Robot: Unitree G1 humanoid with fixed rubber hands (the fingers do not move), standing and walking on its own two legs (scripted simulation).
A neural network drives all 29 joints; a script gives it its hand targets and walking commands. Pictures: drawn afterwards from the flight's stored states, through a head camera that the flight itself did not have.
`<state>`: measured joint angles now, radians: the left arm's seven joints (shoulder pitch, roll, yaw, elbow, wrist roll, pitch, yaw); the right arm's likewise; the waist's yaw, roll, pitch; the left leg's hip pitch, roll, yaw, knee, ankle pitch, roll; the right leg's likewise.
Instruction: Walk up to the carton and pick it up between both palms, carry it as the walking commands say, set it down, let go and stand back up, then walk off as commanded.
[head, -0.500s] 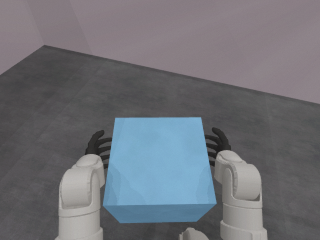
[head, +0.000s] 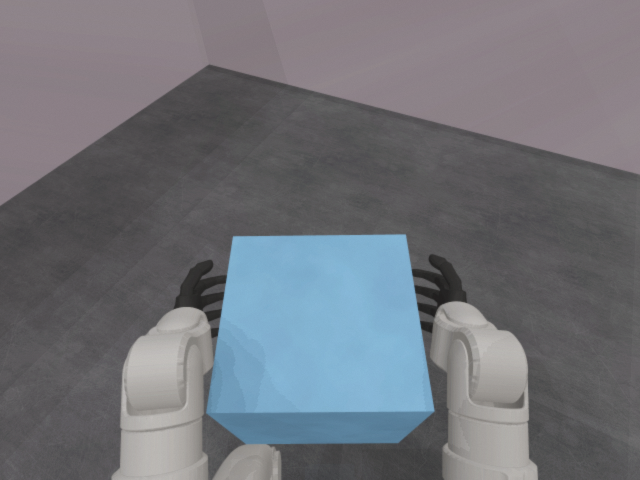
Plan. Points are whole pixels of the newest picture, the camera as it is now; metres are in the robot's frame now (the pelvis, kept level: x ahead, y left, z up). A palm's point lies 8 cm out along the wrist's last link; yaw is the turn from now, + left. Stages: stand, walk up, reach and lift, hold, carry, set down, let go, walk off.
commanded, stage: carry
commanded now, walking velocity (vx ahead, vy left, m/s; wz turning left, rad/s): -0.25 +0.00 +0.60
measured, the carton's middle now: (320, 346) +0.28 -0.01 +0.00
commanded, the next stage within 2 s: none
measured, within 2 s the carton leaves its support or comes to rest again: neither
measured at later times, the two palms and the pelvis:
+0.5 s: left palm out of the picture +0.04 +0.25 +0.06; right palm (336, 451) +0.14 -0.02 +0.07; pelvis -0.18 +0.02 -0.01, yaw +18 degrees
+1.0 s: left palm out of the picture -0.22 +0.25 +0.06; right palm out of the picture -0.05 +0.02 +0.07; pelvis -0.37 -0.03 -0.01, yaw +34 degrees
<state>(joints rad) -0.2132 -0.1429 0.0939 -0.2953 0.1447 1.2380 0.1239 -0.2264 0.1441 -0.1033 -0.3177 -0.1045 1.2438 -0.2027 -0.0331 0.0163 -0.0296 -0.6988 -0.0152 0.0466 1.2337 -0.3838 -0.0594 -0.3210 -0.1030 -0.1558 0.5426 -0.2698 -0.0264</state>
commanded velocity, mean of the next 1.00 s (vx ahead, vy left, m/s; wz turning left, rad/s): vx -0.20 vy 0.00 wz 0.47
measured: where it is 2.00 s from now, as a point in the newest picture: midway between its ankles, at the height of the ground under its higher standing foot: outside the picture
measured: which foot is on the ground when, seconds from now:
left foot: up 0.00-0.18, down 0.20-0.58, up 0.60-0.90, down 0.92-1.00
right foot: down 0.00-0.20, up 0.22-0.54, down 0.56-0.92, up 0.94-1.00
